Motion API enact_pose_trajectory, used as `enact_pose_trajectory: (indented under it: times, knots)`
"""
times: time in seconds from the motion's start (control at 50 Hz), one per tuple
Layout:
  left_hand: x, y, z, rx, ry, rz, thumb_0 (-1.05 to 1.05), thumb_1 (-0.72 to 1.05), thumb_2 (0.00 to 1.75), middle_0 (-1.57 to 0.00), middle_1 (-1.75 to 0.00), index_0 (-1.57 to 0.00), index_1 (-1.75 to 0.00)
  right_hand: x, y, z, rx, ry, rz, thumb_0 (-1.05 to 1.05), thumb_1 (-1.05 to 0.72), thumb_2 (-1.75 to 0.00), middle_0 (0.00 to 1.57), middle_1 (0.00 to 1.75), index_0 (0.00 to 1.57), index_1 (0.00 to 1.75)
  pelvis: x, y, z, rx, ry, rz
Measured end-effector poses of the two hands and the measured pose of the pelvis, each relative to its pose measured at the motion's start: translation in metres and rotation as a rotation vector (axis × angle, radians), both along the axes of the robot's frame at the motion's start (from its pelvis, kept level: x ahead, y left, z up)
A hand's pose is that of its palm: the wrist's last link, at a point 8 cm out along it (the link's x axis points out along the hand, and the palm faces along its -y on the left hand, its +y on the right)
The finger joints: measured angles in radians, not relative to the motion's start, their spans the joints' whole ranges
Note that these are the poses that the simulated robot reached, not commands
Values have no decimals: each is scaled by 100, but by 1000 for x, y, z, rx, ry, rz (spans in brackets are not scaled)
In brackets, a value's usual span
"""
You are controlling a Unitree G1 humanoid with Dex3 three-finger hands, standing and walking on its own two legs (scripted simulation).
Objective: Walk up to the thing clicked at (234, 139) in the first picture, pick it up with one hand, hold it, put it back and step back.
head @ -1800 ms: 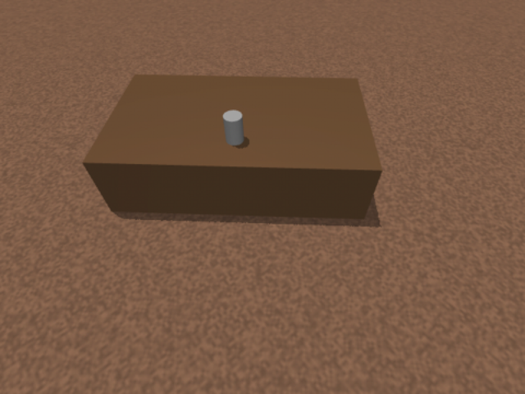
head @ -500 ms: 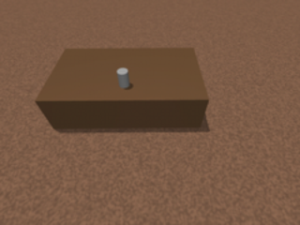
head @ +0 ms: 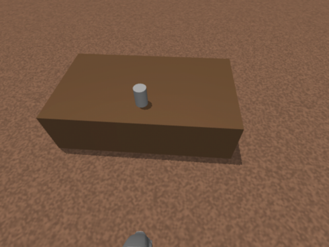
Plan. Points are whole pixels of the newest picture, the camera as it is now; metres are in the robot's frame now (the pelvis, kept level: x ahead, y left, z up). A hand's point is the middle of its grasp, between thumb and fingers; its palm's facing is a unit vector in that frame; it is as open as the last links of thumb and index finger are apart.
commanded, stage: walk up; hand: left
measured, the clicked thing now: (140, 95) +0.99 +0.21 -0.38
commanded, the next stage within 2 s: none
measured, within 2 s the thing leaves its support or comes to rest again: neither
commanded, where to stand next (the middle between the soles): +0.50 +0.03 m, yaw -4 degrees
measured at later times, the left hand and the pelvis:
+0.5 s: hand (86, 188) +0.31 +0.28 -0.13, palm faces -0.11 -0.90 -0.42, open 7.4 cm; pelvis +0.22 +0.00 -0.02, yaw -3 degrees
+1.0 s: hand (81, 162) +0.41 +0.33 -0.16, palm faces -0.07 -0.92 -0.39, open 7.4 cm; pelvis +0.38 +0.05 -0.02, yaw -2 degrees
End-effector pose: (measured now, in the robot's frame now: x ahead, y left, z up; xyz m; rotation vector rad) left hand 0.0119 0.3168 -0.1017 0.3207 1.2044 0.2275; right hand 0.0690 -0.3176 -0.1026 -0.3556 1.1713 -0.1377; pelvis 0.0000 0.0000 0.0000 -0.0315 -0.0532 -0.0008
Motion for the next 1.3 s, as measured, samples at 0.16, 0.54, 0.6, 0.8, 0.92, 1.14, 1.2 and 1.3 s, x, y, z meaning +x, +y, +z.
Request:
enact_pose_trajectory:
  times: [0.16, 0.54, 0.6, 0.8, 0.92, 1.14, 1.2, 1.3]
  knots:
    - [84, 26, -31, -19, 51, -24, 1, 91, 90, -20, -30, -21, -30, 108, 31, 5, -40, -139, 14, 1, -91, -90, 20, 30, 20, 30, 79, 28, -17, 24, 2, -10]
    - [303, -1, 9, 79, -125, -148, 0, 91, 90, -20, -30, -21, -30, 187, -10, -34, 14, -39, -97, 1, -90, -90, 20, 30, 20, 30, 232, -8, -23, 39, -12, -46]
    - [313, -10, 16, 79, -141, -120, 0, 91, 90, -20, -30, -21, -30, 213, -11, -36, 28, -14, -73, 1, -91, -90, 20, 30, 20, 30, 251, -12, -18, 50, -18, -44]
    - [329, -1, 25, 64, -46, -83, 0, 90, 90, -20, -30, -21, -30, 296, -5, -9, 27, -48, -36, 1, -91, -90, 20, 30, 20, 30, 309, -2, 1, 31, -1, -52]
    - [359, 32, 4, 45, -13, -74, 1, 90, 90, -20, -30, -21, -30, 345, 12, 2, -30, -35, -19, 1, -91, -90, 20, 30, 20, 30, 353, 22, -7, -2, 20, -38]
    - [470, 65, -19, -15, -22, -119, 1, 91, 90, -20, -30, -21, -30, 401, 66, 25, -76, -98, -65, 1, -90, -90, 20, 30, 20, 30, 420, 65, -3, 8, 8, -42]
    - [494, 65, -16, -19, -41, -123, 1, 91, 90, -20, -30, -21, -30, 403, 73, 25, -77, -71, -75, 1, -90, -90, 20, 30, 20, 30, 431, 68, 0, 13, 3, -44]
    - [523, 59, -17, -13, -32, -129, 0, 91, 90, -20, -30, -20, -30, 407, 77, 12, -69, -32, -92, 1, -90, -90, 20, 30, 20, 30, 443, 69, -2, 30, 3, -57]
